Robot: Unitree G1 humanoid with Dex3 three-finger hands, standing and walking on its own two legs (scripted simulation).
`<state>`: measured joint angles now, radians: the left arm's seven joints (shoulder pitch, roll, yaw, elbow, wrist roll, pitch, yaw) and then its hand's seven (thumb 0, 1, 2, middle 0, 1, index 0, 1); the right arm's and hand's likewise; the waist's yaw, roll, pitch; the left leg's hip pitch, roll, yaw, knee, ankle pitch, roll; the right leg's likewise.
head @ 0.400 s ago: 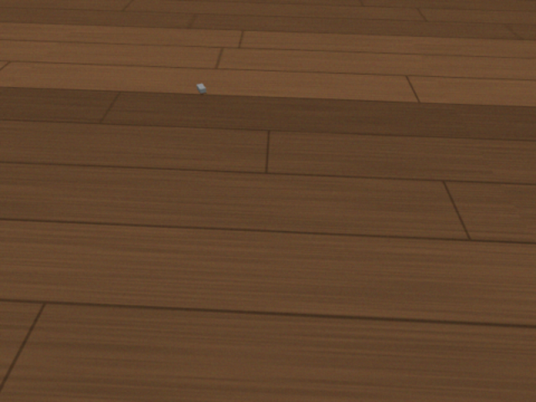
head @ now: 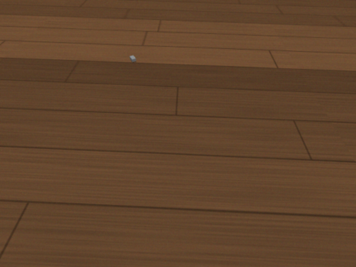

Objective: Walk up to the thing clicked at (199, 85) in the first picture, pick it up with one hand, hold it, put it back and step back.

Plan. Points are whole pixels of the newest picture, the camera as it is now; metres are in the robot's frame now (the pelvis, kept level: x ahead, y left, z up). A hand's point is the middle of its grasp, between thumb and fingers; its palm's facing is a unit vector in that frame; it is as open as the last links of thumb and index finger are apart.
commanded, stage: stand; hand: left
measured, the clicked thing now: (132, 58) +2.25 +0.53 -0.77
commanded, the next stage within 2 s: walk up in 0.72 s
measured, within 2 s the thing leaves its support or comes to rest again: neither
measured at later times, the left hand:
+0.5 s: hand out of the picture +0.07 +0.25 -0.16, palm faces -0.02 -0.94 -0.34, open 7.4 cm
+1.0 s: hand out of the picture +0.16 +0.29 -0.13, palm faces -0.22 -0.84 -0.49, open 7.4 cm
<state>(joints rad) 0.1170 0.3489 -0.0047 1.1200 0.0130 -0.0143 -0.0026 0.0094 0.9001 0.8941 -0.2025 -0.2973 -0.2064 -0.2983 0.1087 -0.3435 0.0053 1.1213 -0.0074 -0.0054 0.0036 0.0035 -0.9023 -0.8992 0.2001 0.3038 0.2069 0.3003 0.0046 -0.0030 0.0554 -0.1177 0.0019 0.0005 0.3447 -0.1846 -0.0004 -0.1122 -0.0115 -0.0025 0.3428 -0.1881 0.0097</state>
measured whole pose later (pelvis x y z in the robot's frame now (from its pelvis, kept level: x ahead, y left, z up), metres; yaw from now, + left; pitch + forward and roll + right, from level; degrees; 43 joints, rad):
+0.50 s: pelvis +0.00 +0.00 +0.00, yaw +0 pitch -2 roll +0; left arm 0.12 0.35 0.00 1.12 0.01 -0.01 0.00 0.01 0.90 0.89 -0.20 -0.30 -0.21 -0.30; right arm 0.11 -0.34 0.01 1.12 -0.01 -0.01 0.00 0.00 -0.90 -0.90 0.20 0.30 0.21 0.30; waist 0.01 0.00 0.06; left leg -0.11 0.00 0.00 0.33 -0.19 0.00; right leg -0.10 -0.01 0.00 0.33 -0.19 0.01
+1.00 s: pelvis +0.05 -0.01 -0.02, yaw -13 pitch +0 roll +1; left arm 0.29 0.47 0.05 1.00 0.00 -0.06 -0.06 0.01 0.90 0.89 -0.21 -0.30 -0.21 -0.30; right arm 0.14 -0.47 -0.11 0.88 -0.07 0.01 0.12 0.00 -0.90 -0.90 0.20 0.30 0.21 0.30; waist 0.00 0.07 -0.02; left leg -0.16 0.07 0.21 0.61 -0.47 0.03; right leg -0.39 -0.12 -0.09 0.68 -0.36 -0.03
